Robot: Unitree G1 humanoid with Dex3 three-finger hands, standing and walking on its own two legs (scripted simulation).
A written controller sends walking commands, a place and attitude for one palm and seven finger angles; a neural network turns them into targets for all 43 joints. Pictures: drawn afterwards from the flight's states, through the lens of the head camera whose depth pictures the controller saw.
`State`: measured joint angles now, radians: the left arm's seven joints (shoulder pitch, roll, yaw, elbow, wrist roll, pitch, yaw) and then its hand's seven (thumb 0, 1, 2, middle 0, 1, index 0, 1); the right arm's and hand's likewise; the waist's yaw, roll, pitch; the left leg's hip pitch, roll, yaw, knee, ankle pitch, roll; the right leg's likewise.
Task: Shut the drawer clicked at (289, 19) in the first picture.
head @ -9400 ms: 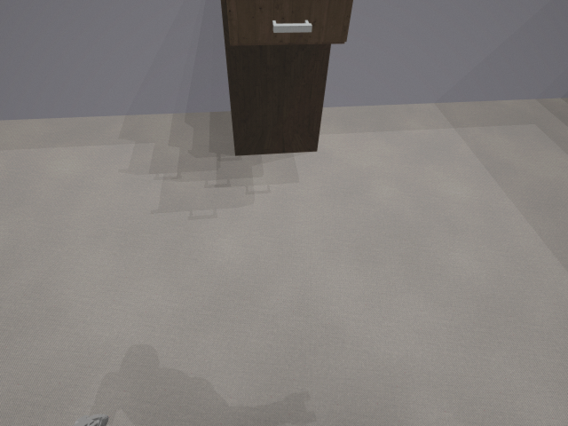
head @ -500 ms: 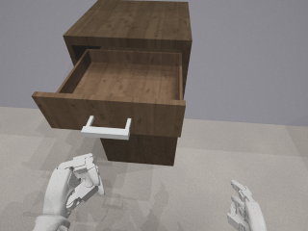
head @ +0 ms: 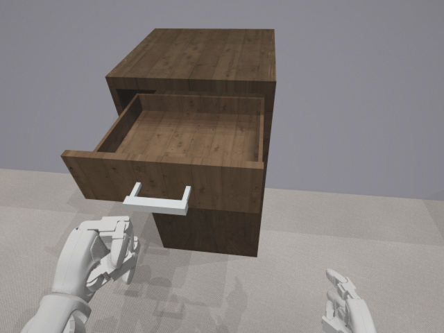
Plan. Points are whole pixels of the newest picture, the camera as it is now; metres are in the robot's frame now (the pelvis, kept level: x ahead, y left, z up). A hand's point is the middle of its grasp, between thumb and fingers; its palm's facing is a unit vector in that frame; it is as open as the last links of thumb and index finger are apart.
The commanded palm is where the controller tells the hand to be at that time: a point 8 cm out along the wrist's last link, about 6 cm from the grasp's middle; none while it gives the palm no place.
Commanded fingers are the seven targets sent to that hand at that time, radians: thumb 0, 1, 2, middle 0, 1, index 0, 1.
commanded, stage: raise the hand and make a fist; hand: left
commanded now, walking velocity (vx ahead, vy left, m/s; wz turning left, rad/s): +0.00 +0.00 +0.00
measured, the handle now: (159, 197) +0.37 +0.17 +0.05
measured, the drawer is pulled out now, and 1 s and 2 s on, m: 0.29 0.29 0.29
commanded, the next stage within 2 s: bring the fist close to the handle in 0.24 s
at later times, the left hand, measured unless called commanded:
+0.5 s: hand (132, 259) +0.19 +0.15 +0.13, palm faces +0.00 -1.00 -0.07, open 3.3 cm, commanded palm +0.17 +0.20 +0.13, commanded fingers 0.00 0.90 0.90 -1.40 -1.60 -1.40 -1.60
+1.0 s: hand (155, 245) +0.24 +0.14 +0.08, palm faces -0.03 -1.00 -0.04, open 3.3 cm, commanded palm +0.22 +0.19 +0.08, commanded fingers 0.00 0.90 0.90 -1.40 -1.60 -1.40 -1.60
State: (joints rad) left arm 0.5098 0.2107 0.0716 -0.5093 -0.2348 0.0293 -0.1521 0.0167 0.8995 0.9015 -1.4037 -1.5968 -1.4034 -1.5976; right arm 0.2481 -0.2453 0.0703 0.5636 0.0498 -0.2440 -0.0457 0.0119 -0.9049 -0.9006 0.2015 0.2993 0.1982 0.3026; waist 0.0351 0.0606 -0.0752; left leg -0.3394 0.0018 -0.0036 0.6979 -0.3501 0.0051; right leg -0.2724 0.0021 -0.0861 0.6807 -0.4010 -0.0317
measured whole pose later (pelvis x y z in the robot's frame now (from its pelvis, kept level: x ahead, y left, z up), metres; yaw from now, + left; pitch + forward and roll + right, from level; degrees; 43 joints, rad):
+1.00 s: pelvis +0.00 +0.00 -0.01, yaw -1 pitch +4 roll +0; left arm 0.31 0.17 0.05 -0.13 -0.19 -0.16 -0.12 0.02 0.90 0.90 -1.40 -1.60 -1.40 -1.60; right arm 0.25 -0.25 0.04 0.59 0.02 -0.25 -0.03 0.01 -0.91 -0.90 0.20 0.30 0.20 0.30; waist -0.01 0.04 -0.05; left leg -0.44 0.00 0.01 0.74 -0.37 0.00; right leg -0.38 0.00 -0.07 0.74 -0.42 -0.03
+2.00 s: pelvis -0.01 +0.00 -0.02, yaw -1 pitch +7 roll +0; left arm 0.11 0.18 0.06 0.14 -0.18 -0.29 -0.10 0.02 0.90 0.90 -1.41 -1.60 -1.40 -1.60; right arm 0.22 -0.25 0.03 0.58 0.02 -0.12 -0.02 0.01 -0.91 -0.90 0.20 0.30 0.20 0.30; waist -0.03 0.03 -0.08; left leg -0.58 0.01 0.01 0.84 -0.39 0.00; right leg -0.53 0.01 -0.07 0.85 -0.45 -0.04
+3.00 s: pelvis -0.02 +0.01 -0.02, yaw -2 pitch +11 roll -1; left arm -0.51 0.24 0.19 0.78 -0.13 -0.36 -0.08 -0.02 0.86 0.93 -1.40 -1.60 -1.40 -1.60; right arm 0.31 -0.25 0.02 0.66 0.02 -0.03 0.00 0.01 -0.91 -0.90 0.20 0.30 0.20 0.30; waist -0.08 0.02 -0.08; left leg -0.69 0.02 0.03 0.87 -0.38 0.02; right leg -0.64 0.01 -0.05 0.86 -0.42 -0.02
